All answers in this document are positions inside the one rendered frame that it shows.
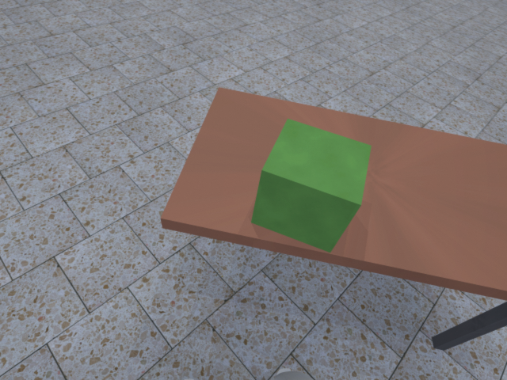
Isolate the table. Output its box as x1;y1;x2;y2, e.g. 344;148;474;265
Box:
161;87;507;350

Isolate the carton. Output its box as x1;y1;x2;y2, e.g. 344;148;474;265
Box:
251;119;372;253

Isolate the right robot shin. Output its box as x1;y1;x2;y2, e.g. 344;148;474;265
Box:
276;368;291;375

